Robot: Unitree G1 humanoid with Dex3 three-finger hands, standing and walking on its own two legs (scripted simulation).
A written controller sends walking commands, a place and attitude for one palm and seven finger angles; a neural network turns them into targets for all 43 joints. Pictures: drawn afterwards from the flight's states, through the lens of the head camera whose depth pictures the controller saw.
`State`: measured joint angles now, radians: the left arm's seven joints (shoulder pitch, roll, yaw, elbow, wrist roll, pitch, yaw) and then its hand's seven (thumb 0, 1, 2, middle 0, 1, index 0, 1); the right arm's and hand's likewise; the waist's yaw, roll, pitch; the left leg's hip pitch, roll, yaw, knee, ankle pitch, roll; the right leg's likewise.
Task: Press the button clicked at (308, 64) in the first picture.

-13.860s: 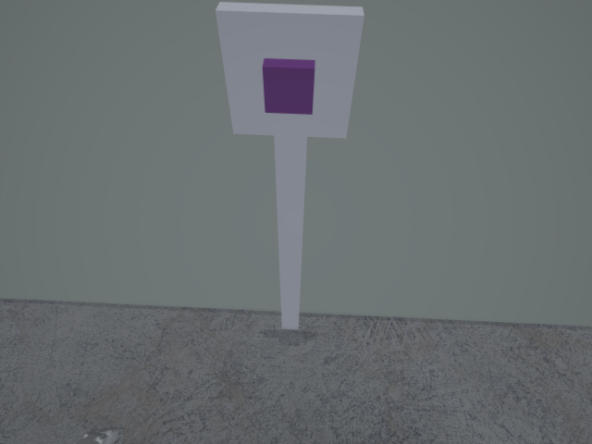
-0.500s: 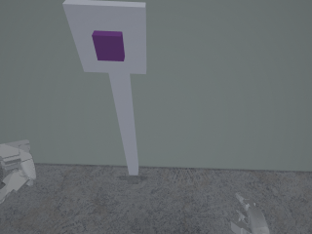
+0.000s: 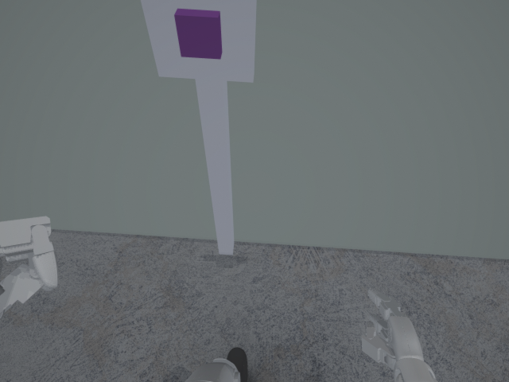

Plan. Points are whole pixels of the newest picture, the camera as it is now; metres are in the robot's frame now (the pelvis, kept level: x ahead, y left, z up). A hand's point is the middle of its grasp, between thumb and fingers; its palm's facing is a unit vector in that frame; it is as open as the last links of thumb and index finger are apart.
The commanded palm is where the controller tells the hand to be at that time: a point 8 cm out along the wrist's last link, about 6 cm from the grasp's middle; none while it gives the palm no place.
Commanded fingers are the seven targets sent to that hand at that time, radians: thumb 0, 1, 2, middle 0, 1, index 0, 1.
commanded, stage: step back with the hand held close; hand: left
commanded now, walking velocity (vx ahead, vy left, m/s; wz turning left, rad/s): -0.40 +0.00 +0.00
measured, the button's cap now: (200, 33) +0.63 +0.15 +0.20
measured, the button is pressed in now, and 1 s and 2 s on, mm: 0 0 0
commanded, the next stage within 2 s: stop stepping back and stand still in 0.10 s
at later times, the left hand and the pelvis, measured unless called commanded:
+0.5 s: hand out of the picture +0.09 +0.24 +0.18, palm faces +0.32 -0.82 -0.47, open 3.1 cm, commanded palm +0.04 +0.28 +0.19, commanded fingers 0.00 0.90 0.90 -1.30 -1.50 -1.30 -1.50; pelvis -0.10 +0.01 +0.01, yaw -3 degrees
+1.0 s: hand out of the picture +0.09 +0.26 +0.17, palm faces +0.36 -0.83 -0.42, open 3.1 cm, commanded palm none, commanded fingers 0.00 0.90 0.90 -1.26 -1.46 -1.26 -1.46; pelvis -0.10 +0.03 +0.01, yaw -1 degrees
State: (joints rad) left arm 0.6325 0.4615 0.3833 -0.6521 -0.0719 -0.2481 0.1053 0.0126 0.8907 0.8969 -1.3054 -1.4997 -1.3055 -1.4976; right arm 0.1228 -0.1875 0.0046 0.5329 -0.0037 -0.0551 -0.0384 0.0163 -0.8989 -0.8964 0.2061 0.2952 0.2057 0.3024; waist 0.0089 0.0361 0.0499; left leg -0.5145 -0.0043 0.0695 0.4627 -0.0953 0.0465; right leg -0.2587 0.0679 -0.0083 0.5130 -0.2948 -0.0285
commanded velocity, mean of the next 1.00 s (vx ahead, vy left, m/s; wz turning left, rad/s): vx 0.03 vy -0.01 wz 0.01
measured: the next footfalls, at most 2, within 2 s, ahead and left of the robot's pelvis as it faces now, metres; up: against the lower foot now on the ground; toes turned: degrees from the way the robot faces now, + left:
left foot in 0.16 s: +0.05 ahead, +0.12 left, +0.00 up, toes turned -2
right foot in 0.38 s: -0.06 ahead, -0.09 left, +0.00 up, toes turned -1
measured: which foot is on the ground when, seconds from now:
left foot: up 0.00-0.14, down 0.16-0.40, up 0.42-0.56, down 0.58-1.00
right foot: down 0.00-0.18, up 0.20-0.36, down 0.38-1.00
